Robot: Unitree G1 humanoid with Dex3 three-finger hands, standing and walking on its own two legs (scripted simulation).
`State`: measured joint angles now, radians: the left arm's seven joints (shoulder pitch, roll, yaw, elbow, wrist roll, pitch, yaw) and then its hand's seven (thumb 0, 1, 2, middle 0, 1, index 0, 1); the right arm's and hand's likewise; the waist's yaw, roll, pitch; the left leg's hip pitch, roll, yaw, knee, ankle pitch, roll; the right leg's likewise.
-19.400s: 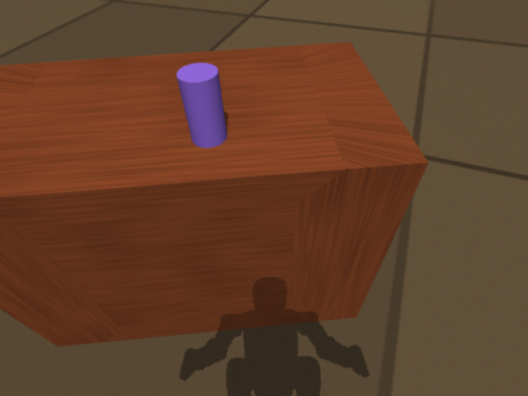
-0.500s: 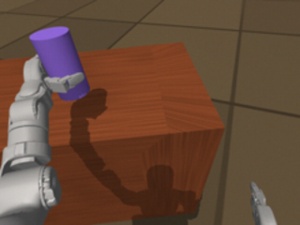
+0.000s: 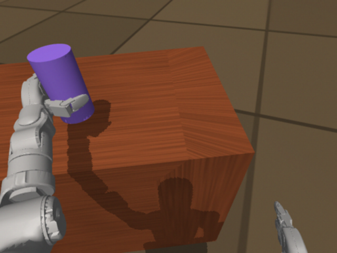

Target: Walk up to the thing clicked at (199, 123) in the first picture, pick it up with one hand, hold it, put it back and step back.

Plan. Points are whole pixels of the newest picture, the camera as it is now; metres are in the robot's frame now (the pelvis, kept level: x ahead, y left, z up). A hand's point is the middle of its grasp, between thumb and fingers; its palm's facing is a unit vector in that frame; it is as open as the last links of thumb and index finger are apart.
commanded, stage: crouch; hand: left
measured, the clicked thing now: (65, 86) +0.45 +0.22 +0.21
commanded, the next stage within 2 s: lower in 0.06 s
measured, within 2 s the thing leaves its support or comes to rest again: rests again in 1.16 s
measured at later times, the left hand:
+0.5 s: hand (73, 104) +0.46 +0.22 +0.15, palm faces +0.26 -0.96 +0.00, open 11.2 cm
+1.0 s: hand (76, 114) +0.48 +0.23 +0.11, palm faces +0.27 -0.96 +0.00, open 11.2 cm
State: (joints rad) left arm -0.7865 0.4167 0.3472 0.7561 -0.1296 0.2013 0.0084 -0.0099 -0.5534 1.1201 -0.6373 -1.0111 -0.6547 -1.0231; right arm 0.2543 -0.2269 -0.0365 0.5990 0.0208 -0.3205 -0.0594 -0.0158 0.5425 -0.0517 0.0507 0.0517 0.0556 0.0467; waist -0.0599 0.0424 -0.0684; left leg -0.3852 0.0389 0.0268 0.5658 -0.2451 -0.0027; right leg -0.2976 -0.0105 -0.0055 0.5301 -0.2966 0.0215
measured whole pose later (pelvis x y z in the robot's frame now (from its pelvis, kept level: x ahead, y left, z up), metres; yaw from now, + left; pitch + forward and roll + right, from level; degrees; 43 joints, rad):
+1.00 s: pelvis +0.00 +0.00 -0.01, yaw -1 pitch +10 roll -2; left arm -0.76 0.46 0.38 0.97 -0.12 -0.11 -0.02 -0.01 -0.55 1.11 -0.66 -0.98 -0.67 -1.00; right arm 0.24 -0.23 -0.04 0.49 0.01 -0.14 -0.05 -0.01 0.52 -0.06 0.05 0.05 0.06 0.05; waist -0.11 0.02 -0.09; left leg -0.58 0.06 0.02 0.70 -0.31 0.00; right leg -0.49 0.00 0.00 0.65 -0.34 0.02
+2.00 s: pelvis -0.01 +0.00 -0.03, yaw -1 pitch +13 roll -2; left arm -0.82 0.48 0.40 1.01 -0.12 -0.17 -0.03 0.00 -0.61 0.21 -0.43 -0.35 -0.44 -0.35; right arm 0.31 -0.23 -0.04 0.33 0.00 -0.06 -0.04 -0.01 0.52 -0.05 0.05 0.05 0.06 0.05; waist -0.11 0.01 -0.10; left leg -0.71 0.05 0.02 0.82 -0.34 0.00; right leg -0.62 0.00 0.00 0.78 -0.39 0.02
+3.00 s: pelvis +0.02 +0.01 +0.00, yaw +1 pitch +5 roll -1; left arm -0.24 0.55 0.46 0.20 -0.05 -0.05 -0.02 -0.02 -0.54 0.04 -0.06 -0.03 -0.05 -0.04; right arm 0.30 -0.24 -0.09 0.54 0.05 -0.09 0.01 -0.01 0.55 -0.06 0.05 0.06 0.06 0.05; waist 0.04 0.06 -0.07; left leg -0.39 0.02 0.02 0.60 -0.30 0.01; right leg -0.28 -0.03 -0.01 0.53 -0.34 0.03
